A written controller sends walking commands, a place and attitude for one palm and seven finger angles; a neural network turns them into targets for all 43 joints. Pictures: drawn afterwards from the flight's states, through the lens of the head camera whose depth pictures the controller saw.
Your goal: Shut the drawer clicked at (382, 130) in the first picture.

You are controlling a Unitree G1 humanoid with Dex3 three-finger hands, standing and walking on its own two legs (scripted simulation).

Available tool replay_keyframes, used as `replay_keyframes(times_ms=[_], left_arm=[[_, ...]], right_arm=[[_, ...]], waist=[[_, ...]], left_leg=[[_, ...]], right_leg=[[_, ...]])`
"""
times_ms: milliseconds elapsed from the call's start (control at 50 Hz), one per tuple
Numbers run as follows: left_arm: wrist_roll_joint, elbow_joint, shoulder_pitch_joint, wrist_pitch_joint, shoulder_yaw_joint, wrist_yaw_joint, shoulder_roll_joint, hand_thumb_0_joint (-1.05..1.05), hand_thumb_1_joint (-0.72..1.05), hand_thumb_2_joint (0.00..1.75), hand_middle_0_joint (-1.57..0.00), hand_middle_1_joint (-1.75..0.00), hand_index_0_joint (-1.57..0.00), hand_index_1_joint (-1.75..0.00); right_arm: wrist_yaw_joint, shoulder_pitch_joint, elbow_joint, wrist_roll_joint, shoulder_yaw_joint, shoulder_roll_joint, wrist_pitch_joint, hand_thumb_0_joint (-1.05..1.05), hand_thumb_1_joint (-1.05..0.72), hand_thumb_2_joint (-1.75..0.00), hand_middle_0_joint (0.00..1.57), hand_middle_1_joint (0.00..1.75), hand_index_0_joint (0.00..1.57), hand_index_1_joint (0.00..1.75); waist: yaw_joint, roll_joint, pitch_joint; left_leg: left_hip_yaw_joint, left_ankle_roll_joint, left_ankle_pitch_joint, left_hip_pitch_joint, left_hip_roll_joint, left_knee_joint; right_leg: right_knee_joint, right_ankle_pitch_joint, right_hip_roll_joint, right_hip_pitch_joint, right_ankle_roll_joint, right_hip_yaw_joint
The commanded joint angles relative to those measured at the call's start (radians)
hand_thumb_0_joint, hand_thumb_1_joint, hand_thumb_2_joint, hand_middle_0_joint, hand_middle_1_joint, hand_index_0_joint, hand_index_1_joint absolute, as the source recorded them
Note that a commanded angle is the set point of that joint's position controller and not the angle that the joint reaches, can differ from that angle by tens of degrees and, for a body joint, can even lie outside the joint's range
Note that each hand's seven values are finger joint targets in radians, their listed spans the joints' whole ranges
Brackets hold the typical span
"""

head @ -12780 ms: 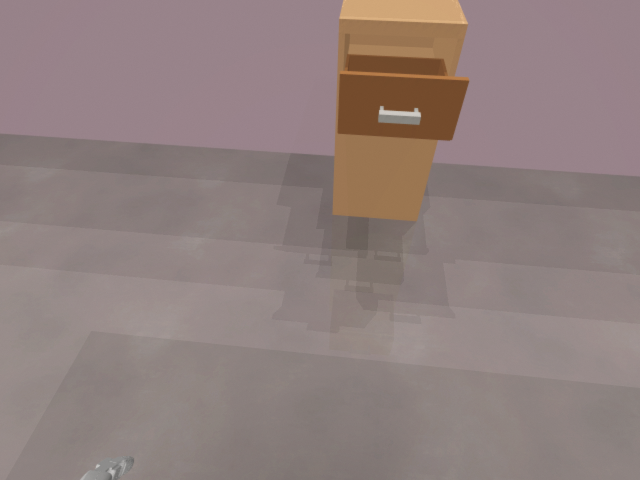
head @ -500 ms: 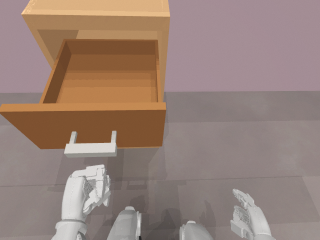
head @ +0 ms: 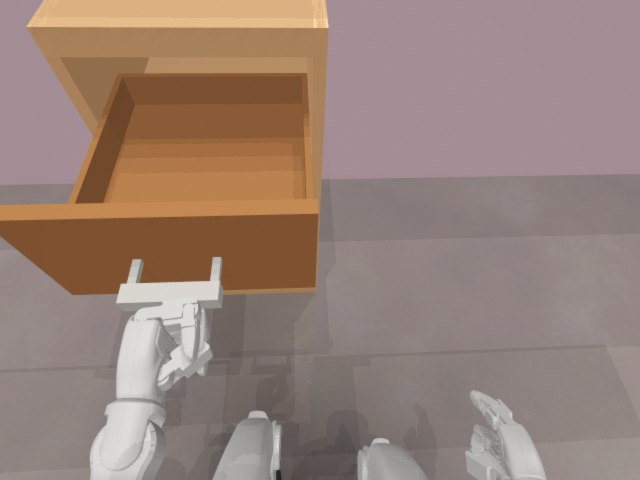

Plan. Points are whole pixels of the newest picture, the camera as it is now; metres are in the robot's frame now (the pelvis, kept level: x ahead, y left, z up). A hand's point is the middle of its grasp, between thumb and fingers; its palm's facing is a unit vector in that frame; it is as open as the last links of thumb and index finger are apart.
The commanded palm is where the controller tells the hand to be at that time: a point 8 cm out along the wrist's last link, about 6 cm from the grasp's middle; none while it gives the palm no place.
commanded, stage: push the drawer shut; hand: left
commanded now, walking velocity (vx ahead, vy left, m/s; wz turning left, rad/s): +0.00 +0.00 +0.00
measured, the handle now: (174, 280) +0.34 +0.19 +0.04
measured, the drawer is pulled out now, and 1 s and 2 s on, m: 0.27 0.15 0.03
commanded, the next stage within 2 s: none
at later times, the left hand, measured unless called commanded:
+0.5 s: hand (206, 297) +0.32 +0.15 +0.03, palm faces +0.03 -1.00 -0.05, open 3.3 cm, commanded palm +0.32 +0.20 +0.04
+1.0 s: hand (215, 249) +0.39 +0.15 +0.03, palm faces +0.06 -1.00 -0.04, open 3.3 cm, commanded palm +0.38 +0.21 +0.04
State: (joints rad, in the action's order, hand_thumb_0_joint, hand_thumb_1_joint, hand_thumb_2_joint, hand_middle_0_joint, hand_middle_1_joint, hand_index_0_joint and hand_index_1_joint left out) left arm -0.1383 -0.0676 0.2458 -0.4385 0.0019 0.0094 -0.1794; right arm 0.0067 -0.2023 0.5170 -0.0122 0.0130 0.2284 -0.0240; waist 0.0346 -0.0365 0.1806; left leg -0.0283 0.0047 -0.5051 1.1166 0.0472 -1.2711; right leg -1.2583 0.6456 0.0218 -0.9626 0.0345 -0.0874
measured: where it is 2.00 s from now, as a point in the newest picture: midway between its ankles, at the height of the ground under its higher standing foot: outside the picture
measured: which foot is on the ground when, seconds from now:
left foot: down 0.00-1.00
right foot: down 0.00-1.00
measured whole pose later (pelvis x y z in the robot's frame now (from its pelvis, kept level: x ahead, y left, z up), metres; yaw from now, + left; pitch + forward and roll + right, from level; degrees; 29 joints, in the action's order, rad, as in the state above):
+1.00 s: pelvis -0.02 +0.02 +0.00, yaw -1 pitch +21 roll -3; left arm -0.10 -0.67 -0.40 -0.48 -0.14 0.04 -0.21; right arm 0.00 -0.25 0.62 -0.01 0.01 0.24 0.02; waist 0.09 -0.03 0.16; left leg 0.00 -0.02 -0.46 1.16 0.05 -1.24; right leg -1.24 0.59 0.02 -1.02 0.01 -0.06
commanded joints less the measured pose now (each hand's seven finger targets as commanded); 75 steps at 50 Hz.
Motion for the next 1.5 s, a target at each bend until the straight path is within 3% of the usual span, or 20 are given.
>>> replay_keyframes(times_ms=[0,80,140,220,300,400,680,720,780,860,880,900,1000,1120,1180,1240,1280,1380,1440,1480], left_arm=[[-0.014,0.192,-0.270,-0.096,-0.093,0.010,-0.093,0.00,0.90,0.90,-1.40,-1.60,-1.40,-1.60],[-0.030,0.169,-0.331,-0.096,-0.103,-0.005,-0.100,0.00,0.90,0.90,-1.40,-1.60,-1.40,-1.60],[-0.037,0.117,-0.404,-0.085,-0.126,-0.012,-0.124,0.00,0.90,0.90,-1.40,-1.60,-1.40,-1.60],[-0.039,0.073,-0.505,-0.079,-0.123,-0.012,-0.126,0.00,0.90,0.90,-1.40,-1.60,-1.40,-1.60],[-0.039,0.002,-0.599,-0.066,-0.135,0.001,-0.141,0.00,0.90,0.90,-1.40,-1.60,-1.40,-1.60],[-0.033,-0.060,-0.686,-0.066,-0.167,0.007,-0.173,0.00,0.90,0.90,-1.40,-1.60,-1.40,-1.60],[0.006,-0.218,-0.886,-0.080,-0.144,0.041,-0.122,0.00,0.90,0.90,-1.40,-1.60,-1.40,-1.60],[0.012,-0.232,-0.892,-0.089,-0.166,0.047,-0.144,0.00,0.90,0.90,-1.40,-1.60,-1.40,-1.60],[0.019,-0.280,-0.960,-0.095,-0.168,0.051,-0.146,0.00,0.90,0.90,-1.40,-1.60,-1.40,-1.60],[0.029,-0.324,-1.011,-0.112,-0.210,0.054,-0.193,0.00,0.90,0.90,-1.40,-1.60,-1.40,-1.60],[0.031,-0.325,-1.027,-0.115,-0.194,0.052,-0.173,0.00,0.90,0.90,-1.40,-1.60,-1.40,-1.60],[0.033,-0.348,-1.048,-0.112,-0.189,0.052,-0.169,0.00,0.90,0.90,-1.40,-1.60,-1.40,-1.60],[0.030,-0.409,-1.119,-0.118,-0.244,0.050,-0.230,0.00,0.90,0.90,-1.40,-1.60,-1.40,-1.60],[0.028,-0.493,-1.212,-0.126,-0.258,0.029,-0.245,0.00,0.90,0.90,-1.40,-1.60,-1.40,-1.60],[0.024,-0.518,-1.230,-0.136,-0.310,0.021,-0.306,0.00,0.90,0.90,-1.40,-1.60,-1.40,-1.60],[0.027,-0.535,-1.282,-0.146,-0.300,0.008,-0.299,0.00,0.90,0.90,-1.40,-1.60,-1.40,-1.60],[0.028,-0.572,-1.297,-0.146,-0.299,0.005,-0.291,0.00,0.90,0.90,-1.40,-1.60,-1.40,-1.60],[0.041,-0.639,-1.365,-0.159,-0.335,0.003,-0.345,0.00,0.90,0.90,-1.40,-1.60,-1.40,-1.60],[0.052,-0.658,-1.417,-0.171,-0.364,0.000,-0.392,0.00,0.90,0.90,-1.40,-1.60,-1.40,-1.60],[0.051,-0.671,-1.436,-0.171,-0.356,-0.005,-0.385,0.00,0.90,0.90,-1.40,-1.60,-1.40,-1.60]], right_arm=[[0.019,0.032,-0.111,0.001,-0.054,0.131,-0.051,0.00,-0.90,-0.90,0.20,0.30,0.20,0.30],[0.022,0.035,-0.097,0.006,-0.056,0.135,-0.052,0.00,-0.90,-0.90,0.20,0.30,0.20,0.30],[0.028,0.038,-0.086,0.009,-0.053,0.139,-0.047,0.00,-0.90,-0.90,0.20,0.30,0.20,0.30],[0.035,0.040,-0.076,0.014,-0.049,0.141,-0.049,0.00,-0.90,-0.90,0.20,0.30,0.20,0.30],[0.041,0.028,-0.063,0.017,-0.045,0.149,-0.050,0.00,-0.90,-0.90,0.20,0.30,0.20,0.30],[0.042,0.018,-0.052,0.017,-0.045,0.153,-0.048,0.00,-0.90,-0.90,0.20,0.30,0.20,0.30],[0.017,-0.049,-0.014,0.004,-0.060,0.165,-0.022,0.00,-0.90,-0.90,0.20,0.30,0.20,0.30],[0.012,-0.059,-0.015,0.000,-0.062,0.168,-0.016,0.00,-0.90,-0.90,0.20,0.30,0.20,0.30],[0.010,-0.069,-0.006,-0.001,-0.062,0.167,-0.006,0.00,-0.90,-0.90,0.20,0.30,0.20,0.30],[0.012,-0.080,0.002,-0.002,-0.062,0.170,0.004,0.00,-0.90,-0.90,0.20,0.30,0.20,0.30],[0.010,-0.081,0.001,-0.003,-0.062,0.168,0.005,0.00,-0.90,-0.90,0.20,0.30,0.20,0.30],[0.009,-0.090,0.007,-0.003,-0.063,0.172,0.006,0.00,-0.90,-0.90,0.20,0.30,0.20,0.30],[0.015,-0.109,0.021,-0.005,-0.061,0.176,0.016,0.00,-0.90,-0.90,0.20,0.30,0.20,0.30],[0.014,-0.129,0.036,-0.006,-0.059,0.173,0.025,0.00,-0.90,-0.90,0.20,0.30,0.20,0.30],[0.015,-0.138,0.038,-0.008,-0.060,0.174,0.030,0.00,-0.90,-0.90,0.20,0.30,0.20,0.30],[0.013,-0.148,0.045,-0.009,-0.059,0.173,0.035,0.00,-0.90,-0.90,0.20,0.30,0.20,0.30],[0.010,-0.159,0.051,-0.010,-0.061,0.175,0.038,0.00,-0.90,-0.90,0.20,0.30,0.20,0.30],[0.010,-0.177,0.062,-0.013,-0.060,0.179,0.049,0.00,-0.90,-0.90,0.20,0.30,0.20,0.30],[0.012,-0.190,0.070,-0.017,-0.060,0.186,0.055,0.00,-0.90,-0.90,0.20,0.30,0.20,0.30],[0.010,-0.192,0.070,-0.017,-0.059,0.184,0.058,0.00,-0.90,-0.90,0.20,0.30,0.20,0.30]], waist=[[0.032,-0.009,0.276],[0.030,-0.015,0.312],[0.037,0.011,0.302],[0.042,-0.016,0.281],[0.058,0.021,0.267],[0.048,-0.010,0.309],[0.064,-0.039,0.361],[0.056,-0.043,0.380],[0.075,-0.005,0.353],[0.069,-0.022,0.366],[0.070,-0.054,0.378],[0.083,-0.049,0.374],[0.086,-0.034,0.402],[0.100,-0.051,0.404],[0.092,-0.026,0.428],[0.098,-0.071,0.433],[0.105,-0.061,0.421],[0.117,-0.037,0.408],[0.121,-0.059,0.435],[0.128,-0.066,0.445]], left_leg=[[-0.011,-0.039,0.211,-0.293,-0.030,0.128],[-0.004,-0.040,0.202,-0.304,-0.032,0.129],[0.000,-0.042,0.166,-0.269,-0.031,0.126],[-0.004,-0.040,0.113,-0.276,-0.031,0.141],[-0.009,-0.042,0.065,-0.262,-0.029,0.150],[-0.005,-0.038,0.079,-0.281,-0.030,0.156],[-0.040,-0.022,0.180,-0.429,-0.021,0.192],[-0.042,-0.020,0.206,-0.438,-0.021,0.192],[-0.038,-0.024,0.179,-0.409,-0.022,0.191],[-0.036,-0.022,0.181,-0.403,-0.023,0.188],[-0.037,-0.020,0.185,-0.424,-0.023,0.189],[-0.043,-0.021,0.189,-0.434,-0.021,0.188],[-0.038,-0.024,0.201,-0.415,-0.022,0.175],[-0.030,-0.026,0.205,-0.403,-0.023,0.164],[-0.018,-0.031,0.213,-0.369,-0.025,0.152],[-0.020,-0.027,0.237,-0.387,-0.023,0.146],[-0.023,-0.028,0.233,-0.387,-0.023,0.145],[-0.015,-0.034,0.209,-0.335,-0.025,0.129],[-0.019,-0.035,0.212,-0.340,-0.023,0.120],[-0.013,-0.038,0.212,-0.334,-0.025,0.113]], right_leg=[[0.209,-0.304,0.006,0.048,-0.013,0.061],[0.222,-0.299,0.000,0.067,-0.016,0.073],[0.238,-0.254,-0.001,0.074,-0.020,0.090],[0.250,-0.184,0.000,0.042,-0.017,0.089],[0.260,-0.137,0.003,0.027,-0.020,0.088],[0.254,-0.153,0.003,0.038,-0.018,0.090],[0.225,-0.250,0.007,-0.037,-0.011,0.037],[0.217,-0.264,0.010,-0.031,-0.009,0.036],[0.225,-0.252,0.011,-0.032,-0.013,0.038],[0.220,-0.251,0.012,-0.031,-0.011,0.044],[0.218,-0.251,0.012,-0.045,-0.010,0.042],[0.215,-0.253,0.013,-0.063,-0.010,0.037],[0.216,-0.266,0.015,-0.038,-0.012,0.046],[0.223,-0.273,0.018,-0.039,-0.015,0.055],[0.227,-0.292,0.018,0.010,-0.018,0.071],[0.217,-0.309,0.018,-0.016,-0.017,0.068],[0.220,-0.301,0.021,-0.026,-0.016,0.064],[0.223,-0.291,0.022,-0.016,-0.021,0.077],[0.213,-0.288,0.023,-0.029,-0.020,0.077],[0.219,-0.291,0.024,-0.024,-0.022,0.085]])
